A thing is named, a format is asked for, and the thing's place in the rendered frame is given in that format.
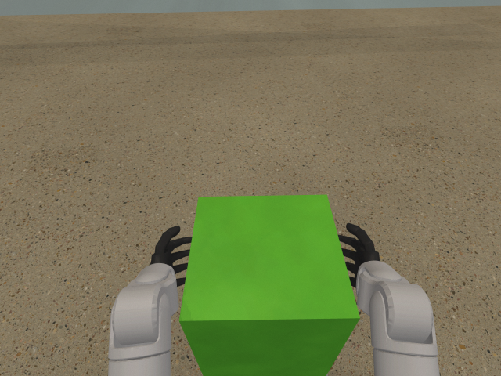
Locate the robot left hand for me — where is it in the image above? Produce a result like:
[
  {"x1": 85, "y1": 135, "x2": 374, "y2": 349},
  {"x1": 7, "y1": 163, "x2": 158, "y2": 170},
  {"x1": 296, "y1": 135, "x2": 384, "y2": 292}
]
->
[{"x1": 150, "y1": 226, "x2": 192, "y2": 287}]

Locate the robot left forearm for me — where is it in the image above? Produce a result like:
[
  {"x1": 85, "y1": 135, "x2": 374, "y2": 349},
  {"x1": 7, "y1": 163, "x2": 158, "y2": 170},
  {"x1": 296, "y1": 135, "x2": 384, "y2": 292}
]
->
[{"x1": 108, "y1": 263, "x2": 179, "y2": 376}]

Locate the carton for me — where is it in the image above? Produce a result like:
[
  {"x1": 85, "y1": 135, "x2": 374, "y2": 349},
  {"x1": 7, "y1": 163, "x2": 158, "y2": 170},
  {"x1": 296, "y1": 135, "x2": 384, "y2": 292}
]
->
[{"x1": 179, "y1": 195, "x2": 360, "y2": 376}]

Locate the robot right forearm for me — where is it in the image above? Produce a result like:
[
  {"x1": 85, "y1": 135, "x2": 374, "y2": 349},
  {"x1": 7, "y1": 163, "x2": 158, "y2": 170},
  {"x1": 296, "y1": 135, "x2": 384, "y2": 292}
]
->
[{"x1": 356, "y1": 261, "x2": 440, "y2": 376}]

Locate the robot right hand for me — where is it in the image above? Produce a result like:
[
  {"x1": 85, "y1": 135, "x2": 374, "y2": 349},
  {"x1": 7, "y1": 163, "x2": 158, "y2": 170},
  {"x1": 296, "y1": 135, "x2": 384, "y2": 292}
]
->
[{"x1": 338, "y1": 223, "x2": 380, "y2": 288}]

